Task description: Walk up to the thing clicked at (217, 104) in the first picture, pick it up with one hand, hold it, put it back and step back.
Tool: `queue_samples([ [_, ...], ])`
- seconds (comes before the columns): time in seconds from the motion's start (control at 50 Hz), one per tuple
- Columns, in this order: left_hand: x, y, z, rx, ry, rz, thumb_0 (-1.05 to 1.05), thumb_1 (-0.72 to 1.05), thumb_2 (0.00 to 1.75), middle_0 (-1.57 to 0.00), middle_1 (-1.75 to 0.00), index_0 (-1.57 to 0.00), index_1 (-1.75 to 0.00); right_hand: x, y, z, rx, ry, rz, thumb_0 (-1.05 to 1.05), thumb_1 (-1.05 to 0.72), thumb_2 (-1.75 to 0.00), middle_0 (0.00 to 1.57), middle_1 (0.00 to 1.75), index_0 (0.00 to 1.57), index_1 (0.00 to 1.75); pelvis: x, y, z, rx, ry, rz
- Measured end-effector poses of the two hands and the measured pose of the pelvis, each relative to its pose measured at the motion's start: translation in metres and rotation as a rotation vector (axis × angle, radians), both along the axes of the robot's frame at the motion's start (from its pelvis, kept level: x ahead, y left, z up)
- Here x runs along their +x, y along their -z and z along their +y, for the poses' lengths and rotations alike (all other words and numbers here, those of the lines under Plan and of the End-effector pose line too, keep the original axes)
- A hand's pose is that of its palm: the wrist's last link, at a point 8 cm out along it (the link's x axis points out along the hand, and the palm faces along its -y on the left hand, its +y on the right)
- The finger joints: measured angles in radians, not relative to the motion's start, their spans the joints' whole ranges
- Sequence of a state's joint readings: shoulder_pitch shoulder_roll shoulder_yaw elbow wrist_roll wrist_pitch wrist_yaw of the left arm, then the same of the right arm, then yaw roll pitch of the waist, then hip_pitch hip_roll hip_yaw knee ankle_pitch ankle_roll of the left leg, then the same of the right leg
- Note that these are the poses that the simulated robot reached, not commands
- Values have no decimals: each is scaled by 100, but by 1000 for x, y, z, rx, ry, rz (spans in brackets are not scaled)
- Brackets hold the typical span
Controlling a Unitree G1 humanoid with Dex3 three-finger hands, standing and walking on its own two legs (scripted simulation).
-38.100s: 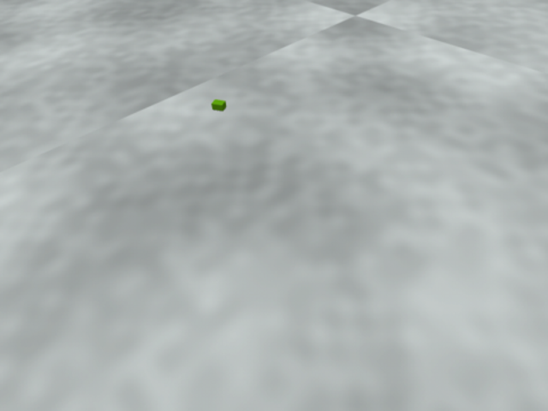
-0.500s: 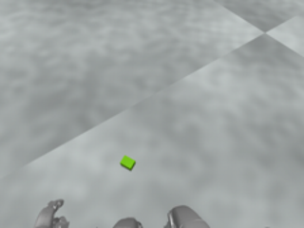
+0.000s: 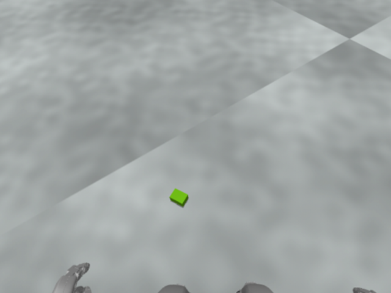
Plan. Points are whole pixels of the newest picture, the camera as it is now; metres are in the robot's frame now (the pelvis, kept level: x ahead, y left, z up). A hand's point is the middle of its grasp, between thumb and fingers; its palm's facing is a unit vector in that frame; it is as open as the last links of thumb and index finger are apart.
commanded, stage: step back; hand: left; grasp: from above
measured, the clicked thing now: (179, 197) +0.61 +0.16 -0.74
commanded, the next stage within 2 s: none
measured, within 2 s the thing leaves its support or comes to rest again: neither
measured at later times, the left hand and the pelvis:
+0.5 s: hand out of the picture -0.08 +0.24 -0.15, palm faces -0.08 -0.91 -0.41, open 7.4 cm; pelvis -0.17 -0.03 -0.01, yaw -4 degrees
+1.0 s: hand out of the picture -0.22 +0.24 -0.14, palm faces -0.02 -0.92 -0.38, open 7.4 cm; pelvis -0.34 -0.03 +0.00, yaw -1 degrees
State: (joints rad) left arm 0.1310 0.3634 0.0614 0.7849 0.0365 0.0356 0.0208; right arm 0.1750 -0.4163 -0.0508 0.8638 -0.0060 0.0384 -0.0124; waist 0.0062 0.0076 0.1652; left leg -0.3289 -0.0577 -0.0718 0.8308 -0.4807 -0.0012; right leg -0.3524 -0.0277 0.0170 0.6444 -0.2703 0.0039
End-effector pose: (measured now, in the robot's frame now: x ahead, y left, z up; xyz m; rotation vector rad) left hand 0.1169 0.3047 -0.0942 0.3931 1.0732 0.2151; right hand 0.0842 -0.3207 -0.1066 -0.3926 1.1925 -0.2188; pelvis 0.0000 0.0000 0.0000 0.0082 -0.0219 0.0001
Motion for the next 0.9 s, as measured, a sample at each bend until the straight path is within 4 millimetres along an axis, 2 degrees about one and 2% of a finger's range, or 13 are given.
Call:
queue_samples([
  [0.08,-17,13,13,-23,-10,-21,1,90,89,-21,-30,-21,-30,-24,-2,12,-20,-24,5,0,-90,-90,20,30,21,30,-26,7,9,15,-4,-19],
  [0.16,-44,14,16,-35,-28,18,1,90,89,-20,-30,-21,-30,-47,-15,21,-10,-27,-13,0,-90,-90,20,30,21,30,-48,-3,10,-21,-3,-16],
  [0.24,-77,14,15,-40,-23,49,1,90,89,-20,-30,-21,-30,-62,-24,21,-17,-20,-50,0,-90,-90,21,30,21,30,-71,-7,6,-32,20,-6],
  [0.34,-122,17,8,-24,-3,107,1,90,89,-20,-30,-21,-30,-83,-24,10,-18,-13,-120,0,-90,-90,21,30,21,30,-105,-3,-3,-28,59,-8],
  [0.42,-156,20,-5,-6,12,119,1,90,89,-20,-30,-21,-30,-109,-11,-10,-10,-7,-147,0,-90,-90,21,30,21,30,-136,8,-16,-17,85,-10],
  [0.48,-188,17,-17,1,9,124,1,90,89,-20,-30,-21,-30,-135,1,-25,-1,24,-140,0,-90,-90,21,30,21,30,-160,12,-24,-43,69,-25],
  [0.56,-223,2,-26,8,-10,129,1,90,89,-21,-30,-21,-30,-175,3,-31,18,54,-88,0,-90,-90,20,30,21,30,-181,1,-28,10,68,-21],
  [0.64,-237,-7,-26,28,-7,95,1,90,89,-21,-30,-21,-30,-218,5,-30,22,44,-25,0,-90,-90,20,30,21,30,-205,-2,-28,22,43,-10],
  [0.72,-244,-6,-19,34,-4,21,1,90,89,-21,-30,-21,-30,-254,10,-22,18,19,42,0,-90,-90,20,30,21,30,-233,2,-25,12,5,-6],
  [0.8,-257,7,-10,9,-15,-29,1,90,89,-21,-30,-21,-30,-284,12,-9,10,-5,58,0,-90,-90,20,30,21,30,-265,9,-19,30,-18,-26],
  [0.9,-291,9,-15,-24,-35,-10,1,90,89,-20,-30,-21,-30,-310,-3,-3,14,-19,14,1,-90,-90,21,30,21,30,-298,1,-21,-7,-10,-30],
])
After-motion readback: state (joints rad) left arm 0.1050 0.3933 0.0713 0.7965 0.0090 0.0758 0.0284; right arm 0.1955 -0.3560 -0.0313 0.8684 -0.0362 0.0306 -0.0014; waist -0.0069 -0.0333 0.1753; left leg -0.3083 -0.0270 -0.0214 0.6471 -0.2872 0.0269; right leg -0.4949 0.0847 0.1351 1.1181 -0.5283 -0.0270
